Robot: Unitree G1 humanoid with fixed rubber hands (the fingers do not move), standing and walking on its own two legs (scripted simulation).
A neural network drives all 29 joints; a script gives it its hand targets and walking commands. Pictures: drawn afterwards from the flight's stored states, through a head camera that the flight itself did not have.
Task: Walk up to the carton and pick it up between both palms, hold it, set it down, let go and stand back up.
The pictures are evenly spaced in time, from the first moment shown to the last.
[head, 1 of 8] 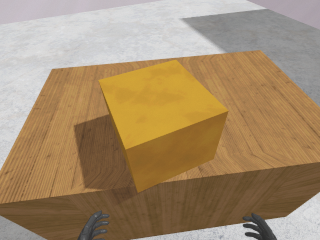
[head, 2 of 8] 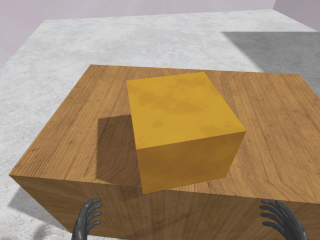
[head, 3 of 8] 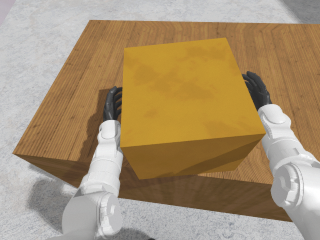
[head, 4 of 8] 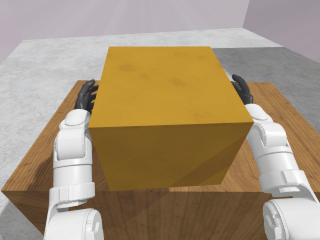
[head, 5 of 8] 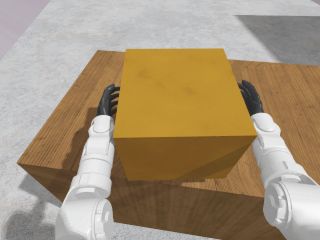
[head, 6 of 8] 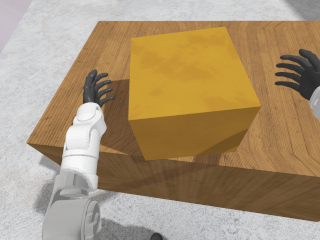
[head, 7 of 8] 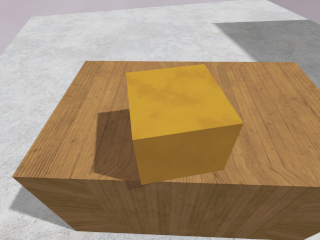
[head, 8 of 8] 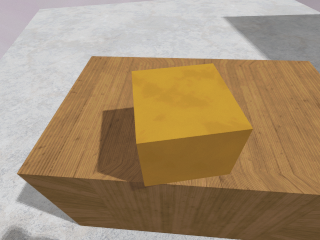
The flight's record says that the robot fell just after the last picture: no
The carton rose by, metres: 0.20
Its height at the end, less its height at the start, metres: +0.00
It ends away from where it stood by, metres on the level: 0.02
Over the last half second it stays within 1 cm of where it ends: yes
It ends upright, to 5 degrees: yes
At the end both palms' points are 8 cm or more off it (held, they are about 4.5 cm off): yes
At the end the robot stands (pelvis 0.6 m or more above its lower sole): yes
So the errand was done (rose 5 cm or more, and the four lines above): yes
